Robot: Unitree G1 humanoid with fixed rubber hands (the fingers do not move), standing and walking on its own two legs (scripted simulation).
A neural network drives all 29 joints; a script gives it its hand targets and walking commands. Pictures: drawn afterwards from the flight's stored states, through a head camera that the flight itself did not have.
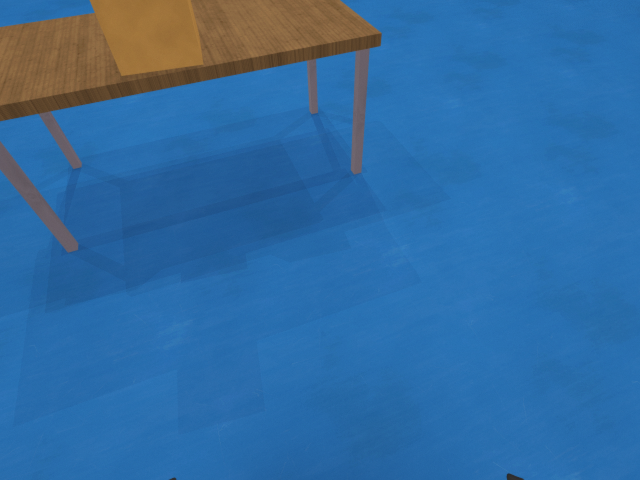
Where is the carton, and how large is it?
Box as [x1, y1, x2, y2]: [90, 0, 202, 75]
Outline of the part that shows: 90,0 121,75 202,64 199,37 190,0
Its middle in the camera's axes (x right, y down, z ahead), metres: -0.55 -0.75 +1.26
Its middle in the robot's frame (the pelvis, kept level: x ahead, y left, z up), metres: +1.44 +0.59 +0.03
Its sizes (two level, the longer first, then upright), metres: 0.268 0.263 0.256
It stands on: a table, 0.66 m high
